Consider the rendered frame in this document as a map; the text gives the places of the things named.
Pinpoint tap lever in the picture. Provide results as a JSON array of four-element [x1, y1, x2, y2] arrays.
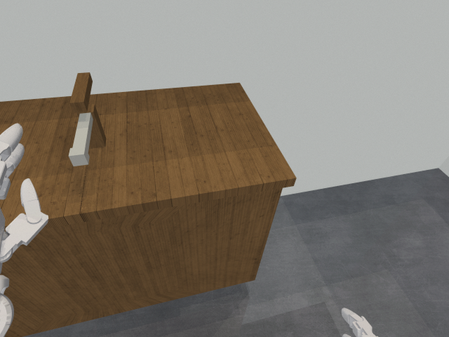
[[69, 113, 93, 166]]

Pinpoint robot right hand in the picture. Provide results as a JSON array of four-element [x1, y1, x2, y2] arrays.
[[342, 308, 378, 337]]

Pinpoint counter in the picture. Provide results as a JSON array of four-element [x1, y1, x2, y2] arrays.
[[0, 72, 296, 337]]

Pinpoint robot left hand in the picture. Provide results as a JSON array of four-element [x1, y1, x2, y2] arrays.
[[0, 124, 48, 274]]

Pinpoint robot left forearm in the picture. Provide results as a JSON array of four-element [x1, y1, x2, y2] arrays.
[[0, 275, 14, 337]]

